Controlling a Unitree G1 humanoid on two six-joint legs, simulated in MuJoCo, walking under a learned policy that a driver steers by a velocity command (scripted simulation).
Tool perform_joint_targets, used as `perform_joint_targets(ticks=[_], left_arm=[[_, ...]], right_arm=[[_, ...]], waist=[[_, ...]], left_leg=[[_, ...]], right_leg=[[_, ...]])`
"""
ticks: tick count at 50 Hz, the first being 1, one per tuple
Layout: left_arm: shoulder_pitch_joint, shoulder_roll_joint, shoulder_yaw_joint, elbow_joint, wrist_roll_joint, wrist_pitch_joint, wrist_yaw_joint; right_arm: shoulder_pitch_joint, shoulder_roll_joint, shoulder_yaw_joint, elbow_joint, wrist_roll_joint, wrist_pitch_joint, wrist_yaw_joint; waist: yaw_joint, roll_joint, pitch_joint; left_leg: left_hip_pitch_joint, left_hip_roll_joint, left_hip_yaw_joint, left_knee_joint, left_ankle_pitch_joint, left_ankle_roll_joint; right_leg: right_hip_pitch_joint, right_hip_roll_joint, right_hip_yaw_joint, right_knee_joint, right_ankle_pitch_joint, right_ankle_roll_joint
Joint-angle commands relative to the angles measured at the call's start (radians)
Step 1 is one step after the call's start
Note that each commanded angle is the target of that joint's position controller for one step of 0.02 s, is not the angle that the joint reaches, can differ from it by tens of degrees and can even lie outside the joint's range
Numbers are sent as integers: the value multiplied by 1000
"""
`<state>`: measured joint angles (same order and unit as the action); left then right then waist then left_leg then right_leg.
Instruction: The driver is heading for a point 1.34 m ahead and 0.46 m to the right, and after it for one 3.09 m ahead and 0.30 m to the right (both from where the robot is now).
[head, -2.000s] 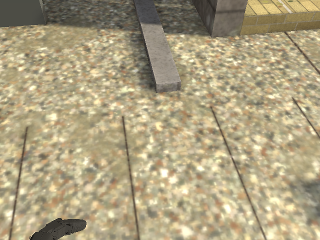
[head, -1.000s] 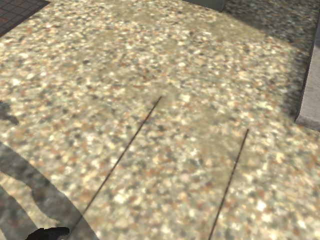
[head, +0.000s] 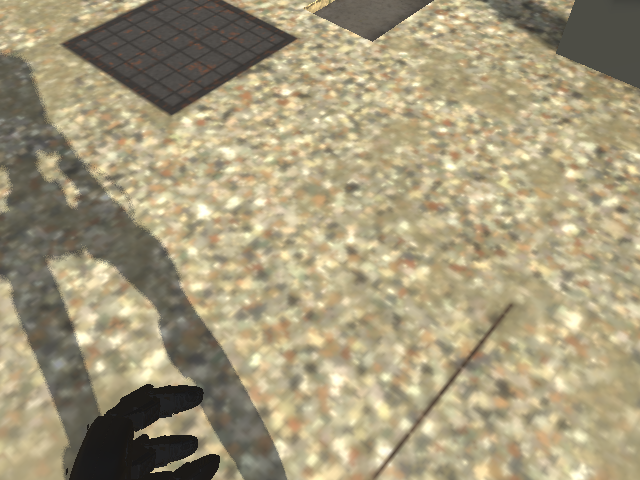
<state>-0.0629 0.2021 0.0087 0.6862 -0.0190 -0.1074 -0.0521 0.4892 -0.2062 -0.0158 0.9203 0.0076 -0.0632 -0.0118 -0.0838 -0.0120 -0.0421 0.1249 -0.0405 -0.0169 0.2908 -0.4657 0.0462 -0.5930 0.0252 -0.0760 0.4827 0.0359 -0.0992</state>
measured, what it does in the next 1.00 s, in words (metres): walks ahead, turning right: left foot, then right foot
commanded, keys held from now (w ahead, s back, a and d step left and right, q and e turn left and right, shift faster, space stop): w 0.20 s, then no key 0.14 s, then e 0.66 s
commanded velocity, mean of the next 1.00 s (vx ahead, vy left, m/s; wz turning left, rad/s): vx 0.21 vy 0.00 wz -0.25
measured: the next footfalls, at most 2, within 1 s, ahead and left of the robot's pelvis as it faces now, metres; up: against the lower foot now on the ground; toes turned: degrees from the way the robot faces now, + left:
left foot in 0.48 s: +0.42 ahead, +0.13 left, +0.00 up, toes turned -4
right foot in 0.90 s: +0.30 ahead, -0.11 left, +0.00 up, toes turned -20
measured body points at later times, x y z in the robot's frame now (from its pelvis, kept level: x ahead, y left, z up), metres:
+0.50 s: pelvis +0.25 +0.02 +0.01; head +0.29 +0.03 +0.46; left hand +0.30 +0.30 -0.13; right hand +0.47 -0.21 -0.07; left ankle +0.38 +0.13 -0.72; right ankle +0.16 -0.08 -0.71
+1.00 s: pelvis +0.28 -0.01 +0.02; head +0.29 -0.05 +0.46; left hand +0.49 +0.22 -0.07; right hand +0.34 -0.32 -0.10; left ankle +0.36 +0.13 -0.65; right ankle +0.26 -0.10 -0.72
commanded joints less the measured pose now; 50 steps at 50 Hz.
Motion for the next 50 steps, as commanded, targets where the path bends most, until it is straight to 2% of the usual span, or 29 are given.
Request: perform_joint_targets(ticks=[1, 2, 3, 4, 5, 6, 8, 11, 13, 15, 19, 21, 23, 24, 25, 26, 27, 28, 30, 32, 37, 40, 43, 44, 45, 46, 47, 48, 50], left_arm=[[460, 252, 91, 61, 13, 6, 43], [491, 271, 92, 80, 22, 7, 44], [477, 184, 78, 77, 10, 24, 54], [363, 159, 70, 56, 8, 31, 66], [292, 152, 63, 47, 14, 31, 68], [259, 130, 55, 50, 25, 25, 65], [238, 101, 47, 62, 31, 13, 53], [253, 137, 53, 86, 20, 0, 41], [268, 168, 59, 96, 29, 4, 48], [295, 184, 61, 107, 21, 13, 55], [378, 205, 63, 144, -1, 43, 60], [370, 212, 68, 144, -4, 60, 65], [339, 200, 68, 128, -7, 71, 70], [351, 161, 57, 107, 9, 64, 70], [447, 82, 36, 99, 22, 50, 65], [481, 126, 35, 96, 5, 50, 61], [449, 197, 61, 97, -8, 67, 63], [388, 197, 69, 81, -8, 89, 71], [365, 182, 82, 68, -2, 142, 90], [381, 148, 81, 51, 4, 168, 99], [303, 120, 71, -11, 13, 164, 85], [278, 147, 77, -38, 12, 165, 68], [335, 152, 88, -32, 18, 169, 56], [375, 169, 100, -17, 23, 171, 58], [405, 244, 121, -21, 29, 169, 69], [376, 352, 137, -66, 31, 170, 82], [394, 332, 131, -80, 68, 146, 76], [341, 308, 122, -88, 69, 126, 76], [221, 243, 105, -114, 23, 117, 84]], right_arm=[[-98, -165, -43, -103, -27, -3, -15], [91, 0, -1, -95, -21, -20, 7], [14, -114, -27, -85, 4, -42, 17], [-111, -164, -45, -139, 36, -55, 23], [-189, -161, -42, -171, 33, -61, 18], [-217, -156, -46, -184, 18, -58, 12], [-155, -124, -46, -186, 12, -35, 6], [-200, -108, -42, -212, -2, -9, -9], [-255, -95, -35, -233, -16, -8, -12], [-321, -70, -24, -244, -15, -16, -9], [-430, -96, -31, -277, -7, -17, 1], [-445, -127, -43, -293, -15, -23, 7], [-352, -166, -64, -263, -26, -32, 6], [-285, -225, -80, -258, -41, -35, -5], [-224, -274, -91, -270, -57, -20, -18], [-182, -218, -81, -274, -36, -1, -17], [-206, -183, -74, -285, -26, 12, -16], [-260, -163, -68, -293, -22, 22, -21], [-374, -140, -60, -297, -26, 33, -25], [-430, -150, -65, -295, -42, 36, -23], [-441, -179, -80, -272, -31, 38, -37], [-420, -206, -90, -251, -19, 52, -38], [-426, -214, -96, -230, 6, 67, -36], [-396, -190, -92, -212, 9, 73, -35], [-356, -143, -84, -199, -1, 80, -29], [-397, -123, -77, -256, -28, 75, -29], [-510, -162, -90, -281, -30, 68, -35], [-501, -171, -96, -276, -12, 69, -37], [-440, -185, -109, -237, -25, 76, -51]], waist=[[273, 59, -267], [165, -253, -409], [222, -162, -394], [198, -122, -204], [161, -27, -109], [126, 24, -50], [61, -10, -24], [44, -15, 45], [51, -10, 43], [82, -19, 18], [135, -33, -17], [125, -54, -26], [74, -49, -57], [65, 2, -134], [75, 205, -243], [37, 305, -372], [33, 194, -340], [48, 131, -261], [98, 136, -127], [124, 171, -70], [104, 159, -92], [89, 172, -97], [125, 161, -85], [131, 121, -71], [117, -85, -22], [102, -352, 39], [176, -253, -10], [137, -199, -4], [82, -132, -16]], left_leg=[[-350, 136, -21, 606, 924, 24], [-747, -51, -74, 1034, -52, -45], [-850, -19, -162, 1171, -51, -30], [-909, 38, -129, 1168, 56, -26], [-884, 83, -87, 1133, 133, -25], [-844, 111, -72, 1105, 174, -29], [-761, 158, -83, 1045, 200, -29], [-796, 188, -53, 890, 240, -66], [-751, 179, -29, 718, 331, -89], [-670, 142, 1, 531, 450, -88], [-635, 92, -19, 336, 538, -81], [-612, 70, -36, 255, 478, -61], [-457, 57, -19, 109, 589, -27], [-258, 167, -95, 162, 920, 19], [73, 418, -300, 249, 1290, 174], [135, 519, -439, 223, 1250, 276], [59, 479, -414, 181, 1024, 259], [-27, 431, -357, 147, 806, 220], [-286, 370, -245, 43, 493, 185], [-448, 324, -137, -21, 403, 173], [-429, 340, -22, -19, 430, 181], [-395, 372, -11, -7, 383, 175], [-408, 361, 32, 73, 290, 110], [-457, 327, 73, 152, 218, 55], [-607, 228, 175, 394, 90, -44], [-897, 63, 190, 655, -179, -134], [-899, 54, 10, 831, -187, -121], [-902, 69, -30, 883, -87, -106], [-878, 84, -44, 874, 66, -106]], right_leg=[[765, -175, 220, 83, 112, -101], [1116, -430, 693, 11, -33, -309], [1045, -377, 781, -119, -284, -278], [860, -341, 618, -183, -383, -227], [678, -315, 526, -239, -332, -208], [542, -286, 459, -275, -258, -200], [400, -237, 370, -320, -205, -192], [296, -212, 266, -347, -55, -191], [268, -185, 171, -315, 231, -172], [277, -148, 100, -278, 364, -132], [430, -179, 145, -193, 334, -110], [483, -195, 201, -109, 290, -91], [470, -149, 223, 24, 189, -42], [365, -83, 198, 163, 38, 5], [56, 30, 136, 441, -464, 76], [-44, 39, 152, 643, -783, 109], [-82, -1, 179, 755, -741, 128], [-123, -32, 158, 799, -664, 146], [-68, -79, 151, 779, -547, 173], [28, -68, 101, 744, -473, 182], [115, -100, 73, 500, -392, 157], [177, -91, 39, 381, -388, 129], [308, -51, -10, 158, -306, 71], [378, -30, 2, 76, -276, 38], [453, -159, 232, -87, -135, -33], [488, -385, 574, -157, 47, -199], [413, -399, 617, -197, -20, -262], [401, -345, 534, -193, -86, -212], [386, -263, 422, -158, -89, -113]])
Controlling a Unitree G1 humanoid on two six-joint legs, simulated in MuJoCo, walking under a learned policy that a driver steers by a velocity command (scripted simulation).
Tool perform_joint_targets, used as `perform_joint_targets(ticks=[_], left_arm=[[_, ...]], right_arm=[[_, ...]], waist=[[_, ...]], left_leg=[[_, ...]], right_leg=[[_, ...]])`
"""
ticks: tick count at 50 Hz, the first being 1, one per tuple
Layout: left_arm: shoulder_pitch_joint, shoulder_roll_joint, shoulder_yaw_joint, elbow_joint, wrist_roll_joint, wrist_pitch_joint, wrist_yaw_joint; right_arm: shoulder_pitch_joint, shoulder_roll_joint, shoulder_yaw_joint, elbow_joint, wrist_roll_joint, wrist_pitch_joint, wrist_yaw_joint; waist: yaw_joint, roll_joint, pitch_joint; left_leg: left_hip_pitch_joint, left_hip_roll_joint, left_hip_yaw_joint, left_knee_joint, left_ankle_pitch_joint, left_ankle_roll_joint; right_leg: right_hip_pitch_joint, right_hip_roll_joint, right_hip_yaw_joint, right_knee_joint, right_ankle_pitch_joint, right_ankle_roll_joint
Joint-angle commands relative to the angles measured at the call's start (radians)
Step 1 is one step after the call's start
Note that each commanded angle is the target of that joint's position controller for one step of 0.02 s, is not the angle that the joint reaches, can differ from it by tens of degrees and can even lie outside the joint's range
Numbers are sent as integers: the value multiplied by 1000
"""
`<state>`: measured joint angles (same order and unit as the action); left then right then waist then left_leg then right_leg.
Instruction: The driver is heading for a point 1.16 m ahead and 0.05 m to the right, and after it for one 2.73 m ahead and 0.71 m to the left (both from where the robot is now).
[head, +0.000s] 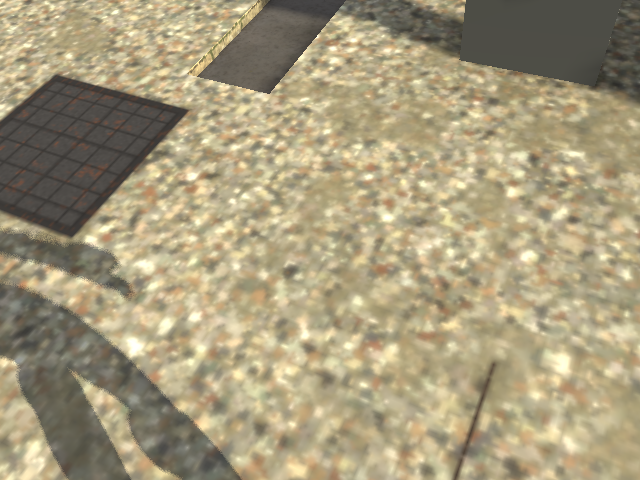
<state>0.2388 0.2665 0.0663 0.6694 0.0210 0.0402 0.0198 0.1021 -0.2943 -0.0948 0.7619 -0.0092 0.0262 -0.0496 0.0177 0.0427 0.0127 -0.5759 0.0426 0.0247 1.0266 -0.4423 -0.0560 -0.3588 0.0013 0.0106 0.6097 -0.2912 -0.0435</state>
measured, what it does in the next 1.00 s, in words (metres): walks ahead: left foot, then right foot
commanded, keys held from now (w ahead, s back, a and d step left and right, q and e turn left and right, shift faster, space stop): e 0.24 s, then no key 0.12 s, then w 0.64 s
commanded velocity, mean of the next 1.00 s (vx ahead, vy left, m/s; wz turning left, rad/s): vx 0.21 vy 0.00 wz -0.27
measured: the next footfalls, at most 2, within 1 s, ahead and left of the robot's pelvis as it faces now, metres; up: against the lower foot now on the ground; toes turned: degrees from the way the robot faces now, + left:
left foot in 0.36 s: +0.08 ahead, +0.12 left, +0.00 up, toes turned -15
right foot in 0.72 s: +0.08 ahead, -0.15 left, +0.00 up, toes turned -14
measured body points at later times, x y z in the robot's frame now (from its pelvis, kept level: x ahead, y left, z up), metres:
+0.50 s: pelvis +0.02 +0.01 +0.01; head +0.04 +0.03 +0.46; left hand +0.25 +0.24 -0.08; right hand +0.09 -0.28 -0.08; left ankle +0.05 +0.13 -0.73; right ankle -0.02 -0.10 -0.67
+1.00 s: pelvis +0.15 -0.07 +0.01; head +0.17 -0.09 +0.46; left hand +0.23 +0.20 -0.10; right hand +0.28 -0.36 -0.09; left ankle +0.34 +0.06 -0.67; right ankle +0.04 -0.14 -0.73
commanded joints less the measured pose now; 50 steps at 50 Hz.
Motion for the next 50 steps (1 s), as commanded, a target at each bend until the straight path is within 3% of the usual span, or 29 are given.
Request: perform_joint_targets(ticks=[1, 3, 7, 13, 16, 17, 18, 19, 20, 21, 22, 23, 27, 29, 31, 33, 34, 35, 36, 37, 38, 39, 41, 43, 46, 50], left_arm=[[-99, 159, 38, -105, -22, -29, 17], [-78, 143, 32, -112, -19, -28, 25], [-31, 169, 48, -114, -29, -21, 36], [-61, 186, 59, -140, -28, -4, 22], [-95, 165, 49, -147, -41, 3, 20], [-78, 146, 43, -147, -39, 3, 23], [-46, 96, 29, -152, -17, -1, 22], [-38, 94, 29, -171, -22, -13, 18], [-61, 162, 46, -162, -10, -24, 15], [-77, 195, 59, -152, -23, -28, 8], [-69, 174, 57, -134, -23, -29, 3], [-70, 150, 50, -130, -20, -31, -2], [-127, 70, 17, -128, -25, -65, -19], [-150, 42, 4, -133, -29, -83, -22], [-137, 62, 10, -129, -37, -93, -25], [-66, 73, 18, -102, -43, -98, -29], [-10, 83, 26, -80, -43, -97, -28], [71, 97, 34, -63, -47, -97, -22], [200, 152, 48, -50, -38, -99, -11], [259, 287, 79, -45, -19, -98, -17], [262, 221, 63, -41, -21, -112, -23], [220, 166, 41, -43, -20, -121, -25], [131, 124, 23, -52, -18, -125, -29], [111, 113, 16, -47, -14, -125, -26], [131, 113, 14, -15, -20, -125, -18], [190, 146, 21, 32, -32, -118, -10]], right_arm=[[-41, -94, -31, -78, -14, -15, -13], [-33, -77, -27, -88, -5, -23, -7], [-84, -39, -6, -113, 5, -33, 3], [-61, -62, -7, -118, 21, -55, 29], [4, -60, -6, -103, 17, -69, 46], [22, -82, -12, -100, 7, -71, 47], [38, -136, -21, -113, -14, -67, 43], [26, -164, -23, -97, -35, -59, 43], [25, -109, -13, -118, -27, -64, 39], [44, -114, -16, -116, -10, -64, 33], [51, -121, -18, -109, 4, -64, 29], [57, -115, -14, -100, 16, -65, 26], [105, -110, -11, -88, 13, -66, 27], [121, -130, -16, -81, 19, -68, 32], [153, -156, -22, -69, 29, -68, 41], [149, -159, -19, -65, 44, -64, 50], [154, -139, -12, -62, 41, -64, 54], [146, -96, 3, -62, 33, -69, 58], [104, -11, 30, -86, 12, -79, 65], [89, -9, 31, -145, 25, -103, 57], [48, -100, 8, -153, 39, -115, 50], [48, -121, -1, -146, 47, -120, 55], [66, -99, 2, -121, 22, -122, 61], [64, -71, 8, -110, 16, -118, 69], [9, -36, 24, -111, 12, -111, 71], [-135, -7, 45, -148, 24, -118, 89]], waist=[[-32, -183, -89], [-33, -159, -127], [0, -174, -129], [9, -205, -124], [-30, -195, -139], [-30, -165, -147], [-7, -4, -171], [34, 251, -117], [-15, 217, -109], [-32, 152, -87], [-27, 108, -66], [-28, 108, -31], [-65, 111, -14], [-77, 136, -17], [-75, 145, -17], [-32, 117, -12], [-6, 95, -21], [36, 74, -51], [90, -84, -103], [90, -350, -106], [108, -262, -48], [78, -223, 22], [30, -164, 62], [9, -155, 59], [16, -125, 51], [60, -131, 69]], left_leg=[[-136, -11, -78, 163, 82, -10], [-103, -31, -81, 146, 128, -16], [-75, -48, -99, -110, 134, -26], [92, -80, -102, -330, 60, -9], [258, -73, -74, -591, 227, 25], [363, -21, -105, -650, 344, 50], [475, 152, -261, -666, 494, 115], [460, 280, -458, -708, 502, 274], [442, 338, -538, -755, 316, 353], [463, 300, -513, -774, 96, 338], [474, 250, -476, -786, -66, 294], [488, 231, -461, -801, -107, 272], [437, 149, -301, -829, 24, 243], [385, 141, -254, -825, 76, 244], [352, 162, -256, -808, 69, 257], [279, 167, -254, -771, 26, 251], [225, 153, -246, -733, 20, 233], [145, 125, -214, -652, 19, 195], [8, 31, -100, -349, 11, 120], [-255, -56, -8, -67, -107, 78], [-348, -7, -79, 109, -126, 79], [-391, 31, -96, 156, -18, 95], [-349, 67, -91, 114, 143, 92], [-278, 76, -70, 61, 254, 71], [-226, 60, -42, -104, 378, 39], [-117, 18, -12, -348, 514, 35]], right_leg=[[131, -216, 305, -269, 312, -162], [157, -191, 286, -250, 381, -165], [236, -178, 328, -230, 333, -166], [201, -176, 447, -201, 365, -193], [185, -133, 440, -136, 414, -146], [126, -101, 418, -107, 304, -102], [13, -19, 322, 41, 74, -44], [-159, 115, 150, 131, -255, 14], [-203, 64, 147, 322, -320, 59], [-270, 57, 135, 435, -266, 71], [-315, 44, 127, 475, -215, 79], [-365, 26, 123, 481, -160, 85], [-266, -7, -2, 307, -54, 83], [-147, -4, -30, 158, -70, 72], [-52, 8, -47, 50, -92, 59], [103, 24, -69, -107, 34, 32], [211, 36, -70, -146, 57, 18], [350, 3, -21, -155, 50, -2], [505, -180, 223, -241, -49, -55], [565, -387, 618, -361, -274, -208], [505, -404, 711, -407, -416, -275], [466, -365, 624, -413, -424, -249], [371, -279, 448, -432, -206, -198], [308, -227, 319, -460, -4, -171], [289, -188, 188, -469, 209, -159], [270, -181, 112, -470, 275, -145]])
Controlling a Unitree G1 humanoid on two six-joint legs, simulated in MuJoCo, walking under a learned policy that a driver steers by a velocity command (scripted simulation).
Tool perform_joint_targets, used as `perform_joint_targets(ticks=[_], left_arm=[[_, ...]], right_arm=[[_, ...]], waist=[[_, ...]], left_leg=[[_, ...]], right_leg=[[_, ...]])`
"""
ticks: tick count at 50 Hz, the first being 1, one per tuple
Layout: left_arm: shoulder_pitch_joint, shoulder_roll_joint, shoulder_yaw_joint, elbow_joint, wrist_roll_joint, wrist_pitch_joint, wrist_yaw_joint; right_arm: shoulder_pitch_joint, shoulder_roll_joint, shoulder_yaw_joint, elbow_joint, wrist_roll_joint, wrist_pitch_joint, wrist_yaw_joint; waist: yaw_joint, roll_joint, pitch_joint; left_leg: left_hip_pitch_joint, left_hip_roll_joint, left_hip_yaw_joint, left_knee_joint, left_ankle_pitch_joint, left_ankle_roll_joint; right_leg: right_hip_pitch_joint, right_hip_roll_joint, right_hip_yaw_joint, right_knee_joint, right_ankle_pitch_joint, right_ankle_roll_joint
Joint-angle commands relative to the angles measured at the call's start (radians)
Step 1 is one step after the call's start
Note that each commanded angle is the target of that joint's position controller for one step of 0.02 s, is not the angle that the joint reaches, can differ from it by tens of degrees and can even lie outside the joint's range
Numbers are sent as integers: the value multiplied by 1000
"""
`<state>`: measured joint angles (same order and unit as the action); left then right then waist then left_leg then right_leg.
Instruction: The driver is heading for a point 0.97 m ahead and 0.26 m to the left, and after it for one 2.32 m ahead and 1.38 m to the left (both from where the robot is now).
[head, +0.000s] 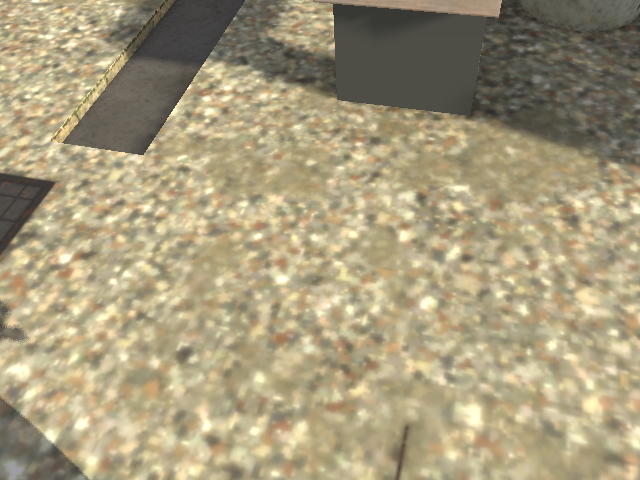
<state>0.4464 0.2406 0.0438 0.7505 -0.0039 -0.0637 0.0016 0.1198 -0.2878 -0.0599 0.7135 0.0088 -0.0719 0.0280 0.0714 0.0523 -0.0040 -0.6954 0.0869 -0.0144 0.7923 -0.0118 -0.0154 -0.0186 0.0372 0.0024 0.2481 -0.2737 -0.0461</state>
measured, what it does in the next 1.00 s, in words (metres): walks ahead: left foot, then right foot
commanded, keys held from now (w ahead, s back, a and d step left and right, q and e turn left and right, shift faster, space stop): w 0.62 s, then w+q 0.38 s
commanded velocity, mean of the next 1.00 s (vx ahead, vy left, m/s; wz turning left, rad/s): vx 0.49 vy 0.00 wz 0.11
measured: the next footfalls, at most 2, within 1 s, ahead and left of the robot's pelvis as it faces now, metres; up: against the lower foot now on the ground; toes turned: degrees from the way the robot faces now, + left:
left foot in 0.18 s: +0.29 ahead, +0.14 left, +0.00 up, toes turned +2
right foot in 0.70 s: +0.59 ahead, -0.11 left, +0.00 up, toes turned +0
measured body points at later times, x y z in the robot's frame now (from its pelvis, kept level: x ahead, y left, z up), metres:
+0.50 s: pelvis +0.28 +0.05 +0.00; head +0.31 +0.05 +0.45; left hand +0.47 +0.31 -0.09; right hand +0.33 -0.23 -0.12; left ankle +0.25 +0.14 -0.75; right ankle +0.44 -0.13 -0.68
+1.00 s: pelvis +0.57 -0.01 +0.00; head +0.59 -0.01 +0.45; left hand +0.58 +0.28 -0.12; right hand +0.75 -0.26 -0.11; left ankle +0.66 +0.18 -0.67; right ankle +0.55 -0.10 -0.75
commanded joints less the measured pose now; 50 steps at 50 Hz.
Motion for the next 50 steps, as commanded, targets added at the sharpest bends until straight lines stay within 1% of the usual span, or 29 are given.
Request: perform_joint_targets(ticks=[1, 4, 6, 7, 8, 9, 10, 11, 12, 13, 14, 15, 16, 19, 22, 25, 29, 32, 33, 34, 35, 36, 37, 38, 39, 40, 41, 45, 50], left_arm=[[-4, 180, 46, -37, -10, -13, 9], [19, 192, 50, -7, -21, -4, 10], [14, 209, 56, 5, -22, 3, 13], [9, 220, 59, 10, -20, 7, 16], [-3, 223, 59, 11, -18, 14, 19], [-8, 209, 51, 2, -9, 16, 23], [79, 112, 22, -31, 6, 5, 18], [118, 78, 4, -11, -3, -15, 11], [9, 178, 34, -32, -36, -30, 4], [-90, 187, 32, -65, -47, -39, 1], [-140, 173, 29, -76, -30, -42, 5], [-138, 167, 36, -71, -14, -34, 8], [-106, 150, 34, -61, -13, -23, 7], [-104, 112, 26, -57, -6, 3, 13], [-218, 101, 19, -91, 6, -4, 12], [-335, 75, 5, -115, 0, -18, -2], [-453, 87, 4, -156, -14, -27, -27], [-466, 113, 13, -175, -11, -33, -42], [-427, 128, 21, -169, -10, -36, -43], [-327, 153, 37, -144, -6, -39, -39], [-162, 209, 62, -103, 1, -40, -28], [-14, 310, 86, -91, 27, -39, -17], [25, 279, 80, -76, 15, -31, -19], [-14, 204, 57, -83, 10, -27, -16], [-75, 174, 46, -86, 7, -25, -11], [-139, 149, 37, -82, 10, -27, -12], [-185, 119, 29, -81, 13, -35, -14], [-238, 124, 40, -51, 18, -62, -13], [-219, 157, 54, -14, 18, -54, 6]], right_arm=[[-183, -16, 12, -109, 10, -21, 18], [-232, -35, 8, -137, 16, -26, 36], [-210, -58, 0, -139, 12, -30, 42], [-163, -81, -11, -130, 9, -30, 37], [-44, -112, -30, -100, 6, -28, 28], [130, -157, -50, -59, 4, -24, 14], [283, -254, -70, -41, -23, -21, 3], [321, -214, -58, -16, -4, -21, 10], [255, -155, -40, -21, 4, -14, 5], [189, -127, -30, -27, 5, -9, -2], [130, -109, -22, -26, -5, -10, -2], [90, -83, -15, -31, -17, -16, 1], [69, -76, -14, -30, -23, -22, 2], [70, -89, -19, -2, -11, -41, 3], [107, -113, -25, 23, -7, -40, -9], [155, -137, -27, 41, 4, -29, -16], [240, -165, -33, 81, 15, -10, -17], [260, -178, -38, 100, 18, 9, -24], [252, -185, -40, 102, 19, 15, -26], [230, -187, -38, 100, 19, 21, -27], [229, -150, -23, 92, 9, 21, -29], [294, -54, 8, 53, -6, 8, -25], [338, -30, 20, 63, 10, -8, -22], [268, -138, -11, 58, 36, -15, -21], [188, -147, -15, 31, 42, -16, -21], [149, -134, -15, 21, 29, -12, -23], [150, -127, -23, 24, 20, 0, -26], [183, -64, -21, 30, 22, 46, -29], [66, -38, -14, -12, 13, 41, -11]], waist=[[14, -139, 94], [9, -139, 113], [-17, -148, 88], [-48, -166, 44], [-116, -169, -39], [-195, -160, -155], [-192, 43, -353], [-182, 228, -498], [-194, 142, -335], [-175, 74, -188], [-135, -10, -88], [-95, -3, -51], [-65, 20, -40], [-35, 17, 0], [-62, -8, 36], [-110, -16, 52], [-158, -13, 74], [-141, 3, 65], [-112, 15, 44], [-49, 15, -12], [24, -4, -135], [41, -173, -323], [39, -348, -440], [59, -238, -312], [39, -192, -189], [7, -137, -104], [-27, -149, -57], [-83, -137, 10], [-57, -109, 51]], left_leg=[[19, -32, 29, -150, 90, 0], [31, -44, 21, -228, 44, 38], [93, -65, 35, -266, -18, 71], [177, -95, 59, -269, -56, 92], [350, -131, 92, -287, -55, 122], [634, -89, 51, -258, -22, 162], [1078, 194, -343, -231, -80, 297], [1193, 317, -747, -422, -274, 384], [1080, 278, -659, -476, -388, 329], [914, 242, -511, -496, -363, 295], [742, 204, -412, -530, -264, 277], [631, 164, -340, -559, -181, 264], [559, 143, -303, -591, -147, 266], [463, 125, -202, -656, -52, 286], [477, 98, -122, -671, 32, 272], [493, 67, -55, -666, 43, 234], [620, 122, -79, -625, 5, 228], [715, 165, -114, -549, 84, 204], [724, 162, -120, -499, 173, 194], [707, 128, -98, -382, 315, 174], [605, 69, -62, -178, 313, 141], [256, -51, -1, 209, -12, 72], [37, -145, -73, 438, -558, 43], [-61, -91, -137, 528, -527, 46], [-86, -43, -101, 524, -444, 48], [-58, -6, -87, 471, -369, 43], [-12, 24, -94, 421, -316, 39], [50, 41, -98, 361, -209, 13], [19, 33, -64, 85, 28, 8]], right_leg=[[-65, -229, 120, -107, 250, -144], [12, -273, 129, -73, 308, -137], [70, -287, 121, -12, 473, -118], [92, -280, 110, 59, 662, -106], [77, -250, 76, 204, 845, -86], [-57, -209, 48, 416, 825, -54], [-432, -92, 13, 829, 397, 9], [-616, 34, 126, 1064, -279, 36], [-735, -33, 160, 1138, -249, 29], [-757, -83, 112, 1113, -168, 21], [-727, -127, 85, 1045, -92, 21], [-665, -162, 90, 985, -40, 21], [-609, -175, 93, 964, -12, 25], [-599, -190, 75, 879, 36, 53], [-653, -197, 63, 697, 207, 73], [-601, -161, 26, 472, 364, 67], [-614, -132, 20, 335, 361, 49], [-587, -110, 22, 276, 241, 11], [-521, -90, 11, 259, 199, -2], [-371, -59, -18, 220, 195, -24], [-104, -89, 4, 246, 230, -60], [316, -354, 336, 274, 192, -175], [446, -476, 684, 128, 25, -257], [358, -445, 607, 90, -64, -212], [225, -414, 461, 71, -38, -178], [85, -374, 361, 31, 27, -162], [-9, -339, 280, -8, 80, -148], [-146, -310, 88, -107, 240, -147], [-99, -274, -95, -123, 331, -121]])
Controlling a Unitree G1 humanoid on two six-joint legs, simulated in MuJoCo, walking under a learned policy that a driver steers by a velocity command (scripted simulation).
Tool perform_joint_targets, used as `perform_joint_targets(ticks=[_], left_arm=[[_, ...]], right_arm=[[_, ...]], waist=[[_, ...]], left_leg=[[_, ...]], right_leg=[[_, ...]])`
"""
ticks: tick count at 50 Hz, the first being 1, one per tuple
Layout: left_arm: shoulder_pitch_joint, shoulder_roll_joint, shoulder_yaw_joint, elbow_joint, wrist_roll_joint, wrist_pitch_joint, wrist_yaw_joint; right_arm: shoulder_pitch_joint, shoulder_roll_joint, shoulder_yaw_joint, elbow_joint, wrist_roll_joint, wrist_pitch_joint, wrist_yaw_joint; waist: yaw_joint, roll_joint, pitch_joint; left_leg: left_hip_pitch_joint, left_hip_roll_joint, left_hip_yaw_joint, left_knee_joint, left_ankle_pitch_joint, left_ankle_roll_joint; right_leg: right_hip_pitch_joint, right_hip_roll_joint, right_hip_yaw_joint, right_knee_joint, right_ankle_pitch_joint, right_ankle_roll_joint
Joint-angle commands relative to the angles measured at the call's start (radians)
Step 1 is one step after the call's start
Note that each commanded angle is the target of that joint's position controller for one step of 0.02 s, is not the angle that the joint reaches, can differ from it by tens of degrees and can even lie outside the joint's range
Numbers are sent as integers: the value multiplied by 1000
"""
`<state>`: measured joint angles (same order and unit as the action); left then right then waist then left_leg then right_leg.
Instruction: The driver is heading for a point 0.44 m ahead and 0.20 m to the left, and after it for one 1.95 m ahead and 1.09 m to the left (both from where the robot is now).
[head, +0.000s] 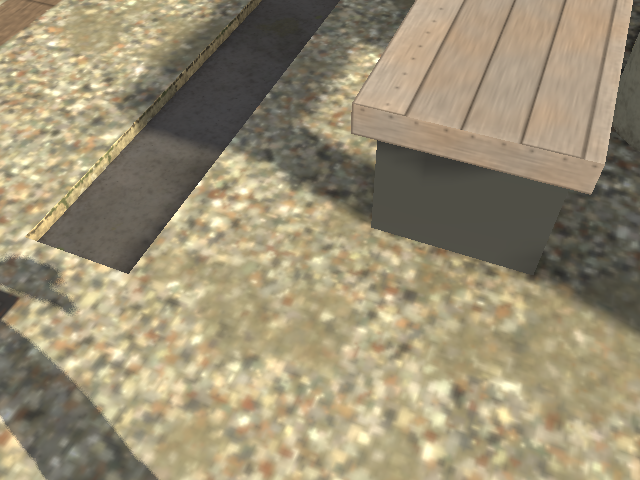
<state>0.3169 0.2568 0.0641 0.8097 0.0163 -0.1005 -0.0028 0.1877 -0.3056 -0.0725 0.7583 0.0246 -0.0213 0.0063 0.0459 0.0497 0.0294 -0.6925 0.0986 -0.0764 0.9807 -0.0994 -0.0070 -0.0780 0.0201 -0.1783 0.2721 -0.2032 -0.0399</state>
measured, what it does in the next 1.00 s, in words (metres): walks ahead, turning left: left foot, then right foot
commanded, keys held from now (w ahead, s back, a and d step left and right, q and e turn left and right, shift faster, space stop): w+q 1.00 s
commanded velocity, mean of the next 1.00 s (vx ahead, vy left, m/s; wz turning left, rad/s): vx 0.50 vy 0.00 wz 0.57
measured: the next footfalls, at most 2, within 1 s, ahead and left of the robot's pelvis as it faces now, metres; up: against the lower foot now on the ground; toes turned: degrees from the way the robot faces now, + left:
left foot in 0.24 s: +0.29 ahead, +0.15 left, +0.00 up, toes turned +11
right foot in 0.72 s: +0.62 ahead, +0.04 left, +0.00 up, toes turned +29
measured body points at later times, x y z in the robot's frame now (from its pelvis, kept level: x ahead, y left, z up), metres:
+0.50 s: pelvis +0.27 +0.08 +0.00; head +0.31 +0.10 +0.45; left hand +0.40 +0.39 -0.09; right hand +0.43 -0.17 -0.10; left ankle +0.25 +0.14 -0.75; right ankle +0.43 -0.08 -0.68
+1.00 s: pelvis +0.54 +0.13 +0.00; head +0.57 +0.15 +0.45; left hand +0.41 +0.39 -0.12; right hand +0.85 +0.01 -0.09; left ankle +0.54 +0.31 -0.68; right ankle +0.58 +0.02 -0.75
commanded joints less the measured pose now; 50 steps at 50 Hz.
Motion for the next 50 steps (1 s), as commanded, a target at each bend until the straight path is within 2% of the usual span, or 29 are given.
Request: perform_joint_targets(ticks=[1, 4, 7, 9, 10, 11, 12, 13, 14, 15, 16, 17, 18, 22, 27, 29, 32, 34, 35, 36, 37, 38, 39, 40, 41, 42, 45, 47, 50], left_arm=[[-78, 151, 37, -67, -5, -13, 14], [-27, 179, 48, -39, -17, 3, 18], [-8, 201, 58, -19, -34, 25, 18], [-26, 231, 67, -21, -44, 39, 22], [-38, 246, 71, -22, -50, 47, 26], [-56, 245, 69, -25, -54, 55, 29], [-47, 216, 55, -36, -39, 50, 33], [45, 59, 6, -94, 7, 27, 20], [-30, 111, 3, -110, -24, -18, 6], [-151, 175, 19, -144, -66, -40, -2], [-168, 165, 13, -152, -58, -51, 2], [-162, 167, 16, -139, -27, -52, 11], [-136, 182, 24, -133, -9, -43, 12], [-142, 136, 14, -144, 6, -3, 8], [-333, 86, -12, -190, -8, -4, -2], [-377, 105, -8, -205, -20, -10, -12], [-378, 145, 8, -210, -23, -23, -23], [-295, 167, 21, -190, -19, -33, -21], [-202, 190, 36, -170, -11, -40, -17], [-58, 238, 50, -158, 8, -44, -9], [44, 312, 71, -123, 20, -31, -10], [40, 231, 54, -124, -9, -25, -16], [12, 168, 38, -126, -18, -18, -10], [-36, 150, 30, -132, -14, -10, -5], [-68, 131, 23, -124, -9, -5, -2], [-82, 117, 16, -119, -1, -7, 1], [-96, 126, 21, -96, -13, -14, 3], [-86, 160, 32, -80, -10, -16, 3], [-86, 181, 36, -66, -17, -8, 6]], right_arm=[[-40, -13, 3, -69, -4, -12, 18], [-139, -2, 11, -114, -5, -13, 36], [-183, -18, 6, -153, -4, -10, 51], [-145, -47, -10, -163, -5, -5, 54], [-72, -74, -26, -153, -4, -1, 53], [68, -117, -52, -120, 0, 0, 46], [242, -192, -89, -73, 2, 8, 27], [226, -312, -106, -73, 13, 3, 14], [244, -250, -81, -119, -2, -15, 19], [214, -187, -63, -109, -12, -30, 22], [158, -160, -55, -111, -8, -39, 22], [86, -124, -43, -122, -7, -40, 20], [42, -103, -34, -140, -19, -43, 16], [49, -135, -39, -135, -16, -49, -3], [120, -155, -44, -102, -5, -35, -19], [157, -159, -45, -86, -2, -30, -18], [178, -145, -42, -73, 3, -22, -22], [149, -145, -44, -79, -2, -16, -23], [138, -112, -33, -87, -5, -16, -21], [131, -58, -12, -106, -16, -20, -17], [260, -3, 6, -131, 10, -28, -17], [265, -92, -5, -117, 18, -30, -20], [167, -151, -22, -125, 18, -24, -20], [112, -147, -23, -136, 7, -19, -22], [69, -134, -25, -151, -5, -19, -20], [68, -117, -26, -156, -3, -16, -14], [64, -58, -14, -170, 7, 0, -5], [25, -45, -7, -193, -3, 3, 0], [-35, -37, 0, -207, -6, 3, 15]], waist=[[-16, -100, 29], [23, -83, 64], [23, -91, 74], [-19, -124, 23], [-66, -138, -25], [-149, -124, -98], [-225, -62, -190], [-103, 228, -251], [-160, 128, -416], [-186, 62, -279], [-144, -1, -187], [-96, -44, -125], [-58, -23, -106], [-29, -32, -61], [-107, 15, -29], [-126, 27, -24], [-115, 50, -26], [-64, 90, -40], [-15, 83, -100], [50, 2, -230], [9, -316, -367], [19, -301, -323], [47, -198, -189], [34, -133, -115], [20, -114, -51], [-4, -136, -32], [-24, -165, -6], [-20, -144, -2], [-5, -124, -2]], left_leg=[[27, 18, 22, -159, 146, 4], [6, 11, 66, -268, 143, 25], [-7, -9, 105, -326, 42, 63], [98, -67, 163, -333, -61, 102], [195, -107, 189, -340, -112, 124], [392, -156, 206, -401, -76, 157], [702, -128, 97, -429, -42, 203], [1045, 136, -449, -489, -163, 383], [1122, 235, -783, -668, -337, 459], [1042, 213, -653, -708, -274, 395], [900, 175, -530, -701, -180, 359], [753, 136, -425, -700, -56, 329], [649, 106, -360, -716, 61, 321], [484, 56, -239, -760, 238, 317], [429, -29, -165, -730, 93, 237], [455, -7, -218, -705, 29, 229], [548, 29, -314, -618, -7, 212], [556, 25, -350, -545, 46, 191], [535, -19, -323, -446, 109, 164], [428, -74, -249, -190, 25, 125], [74, -219, -110, 142, -411, 50], [-69, -148, -122, 291, -488, 35], [-116, -108, -116, 336, -396, 27], [-99, -73, -77, 330, -324, 21], [-83, -46, -72, 285, -272, 19], [-39, -19, -68, 253, -240, 22], [-6, 7, -28, 155, -209, 10], [-23, 16, -15, 69, -152, -3], [0, 12, 11, -78, -1, -2]], right_leg=[[-31, -258, 61, -149, 260, -123], [52, -292, 25, -138, 271, -120], [159, -322, -2, -74, 385, -103], [191, -321, -31, 46, 706, -82], [193, -314, -43, 165, 844, -68], [137, -281, -70, 359, 880, -42], [-77, -240, -73, 640, 664, 4], [-560, -46, -15, 1011, -297, 75], [-691, 13, 246, 1151, -411, 71], [-777, -39, 272, 1141, -309, 48], [-755, -84, 267, 1056, -218, 32], [-686, -119, 266, 965, -167, 38], [-603, -139, 274, 915, -126, 45], [-534, -128, 236, 737, -39, 99], [-438, -47, 213, 343, 259, 120], [-415, -30, 228, 280, 285, 113], [-402, -22, 259, 213, 210, 80], [-300, -18, 243, 182, 139, 41], [-152, -31, 241, 161, 157, 7], [92, -180, 374, 185, 115, -61], [432, -407, 812, 111, -96, -222], [425, -448, 956, 45, -302, -223], [319, -409, 822, 24, -329, -177], [208, -371, 697, 14, -223, -148], [107, -334, 602, -8, -104, -141], [42, -305, 523, -30, -30, -129], [-36, -276, 373, -99, 73, -142], [-32, -291, 311, -119, 152, -165], [-11, -277, 197, -117, 237, -147]])
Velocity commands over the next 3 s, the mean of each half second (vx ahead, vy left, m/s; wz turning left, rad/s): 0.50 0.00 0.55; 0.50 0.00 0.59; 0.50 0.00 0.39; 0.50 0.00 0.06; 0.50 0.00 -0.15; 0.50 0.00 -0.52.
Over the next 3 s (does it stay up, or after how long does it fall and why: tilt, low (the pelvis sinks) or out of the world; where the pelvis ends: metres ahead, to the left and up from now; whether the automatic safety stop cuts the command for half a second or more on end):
stays up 1.34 0.92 0.00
